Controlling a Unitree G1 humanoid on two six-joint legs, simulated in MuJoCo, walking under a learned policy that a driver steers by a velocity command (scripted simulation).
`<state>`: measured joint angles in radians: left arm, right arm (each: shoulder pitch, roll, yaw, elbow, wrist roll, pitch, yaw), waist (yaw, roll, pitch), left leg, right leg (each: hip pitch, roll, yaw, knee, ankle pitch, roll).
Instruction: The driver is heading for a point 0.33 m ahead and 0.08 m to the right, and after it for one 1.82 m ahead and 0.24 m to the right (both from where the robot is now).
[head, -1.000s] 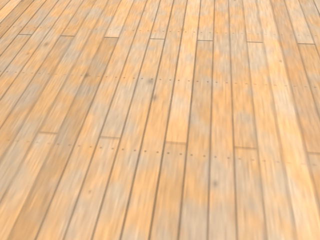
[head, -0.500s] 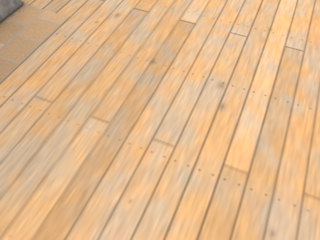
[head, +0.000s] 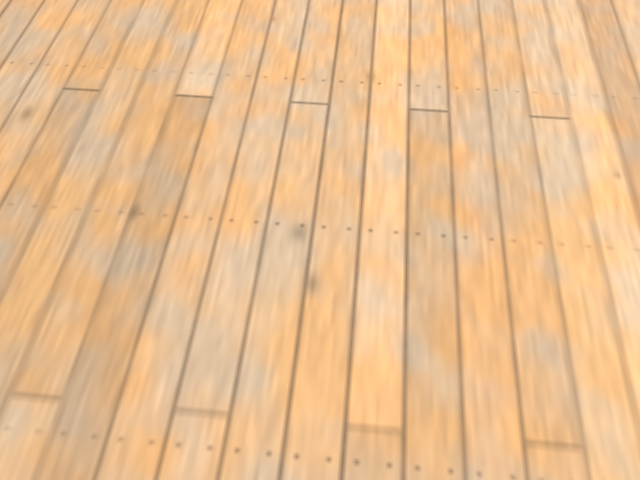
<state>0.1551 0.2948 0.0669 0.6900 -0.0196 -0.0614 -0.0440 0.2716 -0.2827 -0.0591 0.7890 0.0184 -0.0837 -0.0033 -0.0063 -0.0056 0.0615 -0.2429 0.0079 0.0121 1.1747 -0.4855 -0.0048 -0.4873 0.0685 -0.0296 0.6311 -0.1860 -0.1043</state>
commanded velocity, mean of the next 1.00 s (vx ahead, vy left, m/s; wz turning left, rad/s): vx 0.50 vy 0.00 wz -0.41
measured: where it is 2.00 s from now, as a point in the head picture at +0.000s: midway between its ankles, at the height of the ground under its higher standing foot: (421, 227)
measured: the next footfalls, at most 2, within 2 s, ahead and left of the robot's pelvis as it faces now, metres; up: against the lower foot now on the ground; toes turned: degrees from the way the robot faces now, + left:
left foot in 0.38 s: +0.41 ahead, +0.12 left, +0.00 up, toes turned -18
right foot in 0.88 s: +0.57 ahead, -0.23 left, +0.00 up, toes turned -26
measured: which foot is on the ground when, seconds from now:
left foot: up 0.00-0.36, down 0.38-0.90, up 0.92-1.00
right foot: down 0.00-0.40, up 0.42-0.86, down 0.88-1.00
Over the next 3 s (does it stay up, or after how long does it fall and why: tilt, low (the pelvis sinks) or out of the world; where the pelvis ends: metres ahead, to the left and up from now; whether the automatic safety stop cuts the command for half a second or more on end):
stays up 1.60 -0.16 0.00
